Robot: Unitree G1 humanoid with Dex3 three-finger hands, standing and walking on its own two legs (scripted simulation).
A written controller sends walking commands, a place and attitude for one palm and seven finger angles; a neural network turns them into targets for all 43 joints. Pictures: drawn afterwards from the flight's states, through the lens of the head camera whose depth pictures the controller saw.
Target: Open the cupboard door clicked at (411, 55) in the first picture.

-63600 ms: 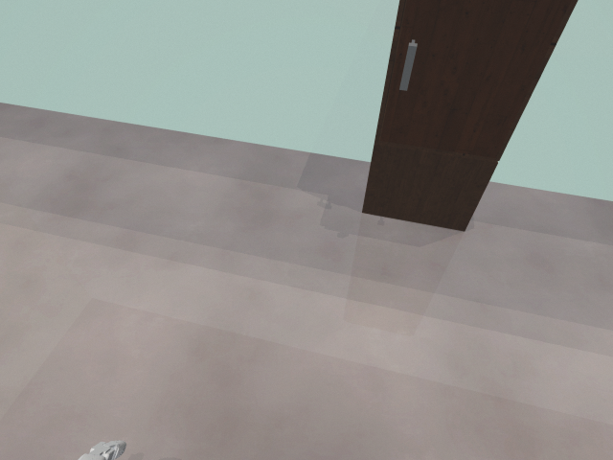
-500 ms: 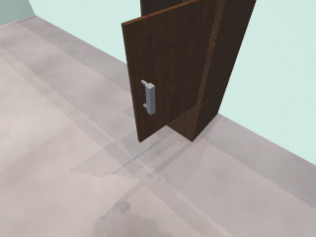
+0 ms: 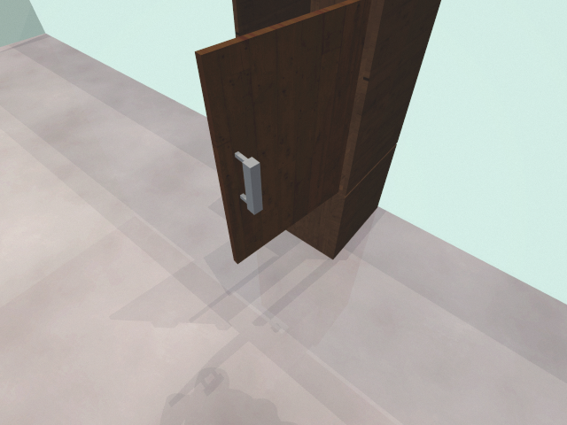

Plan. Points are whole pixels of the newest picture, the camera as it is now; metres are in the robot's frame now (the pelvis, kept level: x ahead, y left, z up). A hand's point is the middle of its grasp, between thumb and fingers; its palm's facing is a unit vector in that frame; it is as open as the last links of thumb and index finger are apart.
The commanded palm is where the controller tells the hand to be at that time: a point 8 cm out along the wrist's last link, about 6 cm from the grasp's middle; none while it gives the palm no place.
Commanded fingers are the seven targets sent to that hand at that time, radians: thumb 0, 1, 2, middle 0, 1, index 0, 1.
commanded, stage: look to check the result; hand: left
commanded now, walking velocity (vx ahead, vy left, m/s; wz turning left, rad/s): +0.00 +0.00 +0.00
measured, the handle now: (247, 182) +0.60 +0.11 -0.04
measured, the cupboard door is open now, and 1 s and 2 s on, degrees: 81 81 81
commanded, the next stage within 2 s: stand and wait in 0.52 s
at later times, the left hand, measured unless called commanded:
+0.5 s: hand out of the picture +0.03 +0.19 -0.17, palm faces +0.00 -0.97 -0.26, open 7.4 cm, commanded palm none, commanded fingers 0.00 0.90 0.90 -0.20 -0.30 -0.20 -0.30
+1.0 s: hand out of the picture +0.08 +0.20 -0.16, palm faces -0.01 -0.96 -0.29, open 7.4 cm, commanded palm none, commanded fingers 0.00 0.90 0.90 -0.20 -0.30 -0.20 -0.30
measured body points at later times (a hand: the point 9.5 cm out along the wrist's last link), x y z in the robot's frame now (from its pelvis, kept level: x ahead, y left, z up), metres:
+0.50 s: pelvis +0.02 -0.01 +0.00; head +0.03 -0.02 +0.45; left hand +0.04 +0.24 -0.15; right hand +0.05 -0.26 -0.16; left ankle +0.05 +0.11 -0.74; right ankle -0.01 -0.11 -0.74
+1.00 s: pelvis +0.03 -0.02 +0.00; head +0.05 -0.02 +0.45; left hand +0.08 +0.25 -0.14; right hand +0.07 -0.28 -0.15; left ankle +0.05 +0.11 -0.74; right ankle -0.01 -0.11 -0.74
